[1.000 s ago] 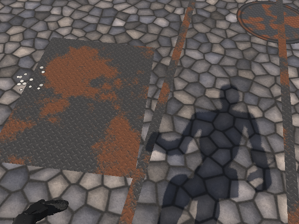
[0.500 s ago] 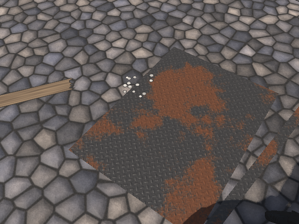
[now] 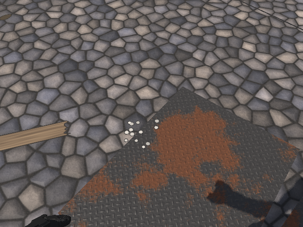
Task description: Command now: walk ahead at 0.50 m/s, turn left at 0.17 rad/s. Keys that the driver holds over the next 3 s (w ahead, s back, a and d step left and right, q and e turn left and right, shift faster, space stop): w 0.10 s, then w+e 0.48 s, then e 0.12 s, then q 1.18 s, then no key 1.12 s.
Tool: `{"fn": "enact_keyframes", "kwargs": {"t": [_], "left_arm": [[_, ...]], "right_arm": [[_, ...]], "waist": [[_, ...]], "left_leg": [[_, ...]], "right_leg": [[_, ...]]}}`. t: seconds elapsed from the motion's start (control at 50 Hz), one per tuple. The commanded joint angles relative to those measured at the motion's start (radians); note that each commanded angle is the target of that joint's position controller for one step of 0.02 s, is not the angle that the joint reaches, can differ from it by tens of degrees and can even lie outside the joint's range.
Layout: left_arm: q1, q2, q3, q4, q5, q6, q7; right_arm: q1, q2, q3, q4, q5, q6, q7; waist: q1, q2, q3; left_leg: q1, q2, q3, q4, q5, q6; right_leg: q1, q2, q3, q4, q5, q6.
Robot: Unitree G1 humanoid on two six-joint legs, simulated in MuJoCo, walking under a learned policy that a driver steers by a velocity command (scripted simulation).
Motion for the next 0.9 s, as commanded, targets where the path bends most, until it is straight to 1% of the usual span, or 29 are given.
{"fn": "enact_keyframes", "kwargs": {"t": [0.02, 0.04, 0.06, 0.08, 0.1, 0.12, 0.14, 0.16, 0.18, 0.2, 0.22, 0.28, 0.38, 0.44, 0.48, 0.52, 0.54, 0.56, 0.58, 0.6, 0.62, 0.64, 0.66, 0.68, 0.72, 0.76, 0.8, 0.86, 0.9], "left_arm": [[-0.091, 0.11, 0.032, -0.094, -0.002, -0.023, -0.009], [-0.054, 0.119, 0.038, -0.087, -0.001, -0.025, -0.008], [0.036, 0.14, 0.052, -0.063, 0.002, -0.027, -0.003], [0.177, 0.181, 0.069, -0.034, 0.009, -0.029, 0.003], [0.317, 0.265, 0.09, -0.018, 0.026, -0.028, 0.007], [0.392, 0.247, 0.09, 0.022, 0.004, -0.018, -0.004], [0.363, 0.176, 0.067, 0.019, -0.02, -0.013, -0.004], [0.284, 0.155, 0.059, 0.004, -0.016, -0.004, 0.0], [0.232, 0.145, 0.054, -0.006, -0.004, 0.003, 0.001], [0.205, 0.131, 0.048, -0.015, 0.006, 0.005, 0.003], [0.192, 0.12, 0.044, -0.02, 0.011, 0.004, 0.005], [0.201, 0.133, 0.05, -0.012, -0.005, 0.0, 0.014], [0.268, 0.176, 0.07, 0.016, -0.018, 0.017, 0.04], [0.328, 0.181, 0.074, 0.032, -0.026, 0.031, 0.047], [0.339, 0.181, 0.077, 0.034, -0.028, 0.04, 0.052], [0.325, 0.18, 0.08, 0.028, -0.025, 0.047, 0.055], [0.318, 0.158, 0.073, 0.022, -0.021, 0.05, 0.054], [0.306, 0.109, 0.056, 0.006, -0.012, 0.047, 0.05], [0.382, 0.029, 0.031, -0.024, -0.01, 0.037, 0.05], [0.425, 0.056, 0.03, -0.047, -0.027, 0.03, 0.051], [0.373, 0.149, 0.057, -0.033, -0.033, 0.037, 0.054], [0.308, 0.166, 0.066, -0.043, -0.025, 0.047, 0.057], [0.287, 0.159, 0.071, -0.047, -0.014, 0.058, 0.059], [0.287, 0.148, 0.076, -0.053, -0.01, 0.072, 0.058], [0.288, 0.092, 0.065, -0.064, -0.013, 0.093, 0.054], [0.256, 0.046, 0.048, -0.082, -0.003, 0.096, 0.054], [0.238, 0.015, 0.03, -0.078, 0.011, 0.09, 0.046], [0.153, 0.058, 0.037, -0.09, 0.014, 0.079, 0.036], [0.132, 0.077, 0.043, -0.097, 0.014, 0.073, 0.035]], "right_arm": [[0.046, -0.17, -0.049, -0.015, 0.001, 0.003, -0.008], [0.037, -0.173, -0.05, -0.013, 0.002, 0.007, -0.009], [0.018, -0.168, -0.047, -0.014, 0.001, 0.012, -0.009], [0.014, -0.141, -0.034, -0.023, -0.008, 0.014, -0.01], [0.097, -0.078, -0.011, -0.044, -0.01, 0.003, -0.009], [0.153, -0.048, 0.001, -0.033, -0.006, -0.012, -0.007], [0.055, -0.138, -0.018, -0.047, 0.005, -0.02, -0.001], [-0.043, -0.155, -0.022, -0.072, 0.01, -0.027, 0.001], [-0.102, -0.147, -0.021, -0.087, -0.004, -0.035, -0.001], [-0.107, -0.134, -0.024, -0.089, -0.015, -0.038, 0.0], [-0.086, -0.117, -0.023, -0.086, -0.019, -0.039, 0.001], [-0.087, -0.079, -0.014, -0.089, -0.026, -0.032, -0.004], [-0.276, -0.045, 0.004, -0.127, -0.021, -0.044, 0.005], [-0.358, -0.06, 0.0, -0.146, -0.008, -0.056, 0.017], [-0.37, -0.084, -0.009, -0.152, -0.004, -0.064, 0.021], [-0.32, -0.11, -0.022, -0.141, -0.001, -0.071, 0.021], [-0.241, -0.131, -0.035, -0.119, -0.004, -0.073, 0.015], [-0.117, -0.171, -0.051, -0.102, -0.02, -0.077, 0.007], [0.011, -0.256, -0.073, -0.086, -0.035, -0.067, -0.002], [0.036, -0.243, -0.072, -0.065, -0.027, -0.052, 0.006], [-0.027, -0.16, -0.049, -0.081, -0.024, -0.048, 0.005], [-0.083, -0.119, -0.036, -0.09, -0.027, -0.043, 0.003], [-0.135, -0.088, -0.026, -0.087, -0.03, -0.04, 0.006], [-0.172, -0.071, -0.021, -0.082, -0.03, -0.037, 0.008], [-0.191, -0.085, -0.026, -0.06, -0.032, -0.041, 0.01], [-0.195, -0.111, -0.032, -0.027, -0.033, -0.041, 0.009], [-0.224, -0.106, -0.026, -0.006, -0.021, -0.035, 0.01], [-0.184, -0.149, -0.033, 0.032, 0.001, -0.021, 0.015], [-0.183, -0.167, -0.035, 0.047, 0.016, -0.011, 0.015]], "waist": [[0.007, 0.138, 0.03], [0.03, 0.15, 0.014], [0.083, 0.144, -0.04], [0.148, 0.121, -0.162], [0.161, -0.043, -0.335], [0.158, -0.242, -0.412], [0.178, -0.139, -0.29], [0.168, -0.065, -0.156], [0.15, -0.006, -0.069], [0.12, -0.001, -0.033], [0.094, -0.02, -0.038], [0.073, -0.039, -0.04], [0.129, -0.03, -0.006], [0.155, -0.032, -0.003], [0.144, -0.043, -0.006], [0.103, -0.064, -0.02], [0.06, -0.06, -0.058], [-0.002, -0.018, -0.163], [-0.012, 0.197, -0.323], [0.012, 0.39, -0.349], [0.007, 0.25, -0.216], [0.017, 0.174, -0.136], [0.045, 0.133, -0.095], [0.074, 0.152, -0.072], [0.093, 0.181, -0.058], [0.103, 0.164, -0.063], [0.111, 0.153, -0.103], [0.079, 0.153, -0.116], [0.091, 0.143, -0.107]], "left_leg": [[0.017, 0.314, -0.175, -0.027, 0.383, 0.13], [0.034, 0.311, -0.173, 0.013, 0.48, 0.118], [0.031, 0.274, -0.141, 0.115, 0.644, 0.097], [-0.044, 0.221, -0.095, 0.305, 0.665, 0.066], [-0.365, 0.1, -0.026, 0.655, 0.389, -0.006], [-0.598, 0.002, -0.034, 0.879, -0.25, -0.047], [-0.714, 0.068, -0.062, 0.959, -0.231, -0.043], [-0.747, 0.116, -0.018, 0.94, -0.137, -0.04], [-0.733, 0.146, 0.01, 0.889, -0.07, -0.041], [-0.689, 0.173, 0.009, 0.827, -0.02, -0.046], [-0.636, 0.185, 0.008, 0.787, 0.007, -0.053], [-0.593, 0.183, 0.034, 0.644, 0.036, -0.092], [-0.501, 0.137, 0.045, 0.303, 0.329, -0.128], [-0.452, 0.109, 0.033, 0.209, 0.379, -0.128], [-0.417, 0.106, 0.014, 0.157, 0.343, -0.114], [-0.327, 0.107, 0.022, 0.121, 0.283, -0.085], [-0.205, 0.111, 0.035, 0.087, 0.267, -0.059], [0.005, 0.208, -0.042, 0.106, 0.234, -0.008], [0.357, 0.434, -0.349, 0.099, 0.132, 0.104], [0.395, 0.546, -0.648, 0.008, 0.031, 0.19], [0.278, 0.506, -0.535, 0.0, 0.1, 0.162], [0.163, 0.468, -0.359, 0.016, 0.32, 0.136], [0.062, 0.422, -0.235, 0.017, 0.524, 0.123], [-0.013, 0.393, -0.15, 0.012, 0.636, 0.115], [-0.123, 0.354, -0.053, -0.038, 0.706, 0.129], [-0.156, 0.35, -0.013, -0.06, 0.778, 0.157], [-0.186, 0.315, 0.048, -0.057, 0.803, 0.149], [-0.15, 0.304, 0.03, -0.021, 0.761, 0.134], [-0.141, 0.301, -0.007, 0.031, 0.658, 0.111]], "right_leg": [[0.023, 0.015, -0.009, -0.041, -0.088, -0.044], [0.075, 0.03, -0.027, -0.053, -0.131, -0.062], [0.206, 0.059, -0.059, -0.085, -0.127, -0.088], [0.44, 0.008, -0.02, -0.049, -0.071, -0.134], [0.835, -0.209, 0.302, -0.028, -0.12, -0.266], [0.989, -0.317, 0.668, -0.185, -0.35, -0.345], [0.923, -0.294, 0.657, -0.236, -0.519, -0.307], [0.781, -0.257, 0.538, -0.26, -0.494, -0.276], [0.644, -0.218, 0.45, -0.284, -0.396, -0.27], [0.552, -0.185, 0.398, -0.306, -0.296, -0.268], [0.504, -0.158, 0.364, -0.325, -0.226, -0.269], [0.436, -0.128, 0.277, -0.361, -0.104, -0.29], [0.361, -0.071, 0.185, -0.358, -0.088, -0.244], [0.386, -0.088, 0.229, -0.317, -0.134, -0.231], [0.426, -0.107, 0.284, -0.274, -0.175, -0.213], [0.436, -0.111, 0.318, -0.208, -0.166, -0.19], [0.414, -0.074, 0.304, -0.132, -0.132, -0.166], [0.335, -0.016, 0.256, 0.065, -0.164, -0.133], [0.055, 0.112, 0.118, 0.401, -0.438, -0.067], [-0.144, 0.112, 0.091, 0.617, -0.699, -0.041], [-0.189, 0.061, 0.121, 0.705, -0.635, -0.026], [-0.171, 0.035, 0.094, 0.715, -0.573, -0.011], [-0.13, 0.013, 0.076, 0.688, -0.54, 0.005], [-0.093, -0.011, 0.069, 0.653, -0.521, 0.015], [-0.009, -0.009, 0.03, 0.586, -0.48, 0.029], [0.038, 0.002, 0.026, 0.448, -0.428, 0.033], [0.164, 0.001, 0.01, 0.256, -0.303, 0.021], [0.241, 0.045, -0.021, 0.096, -0.189, 0.013], [0.298, 0.063, -0.024, -0.026, -0.136, -0.012]]}}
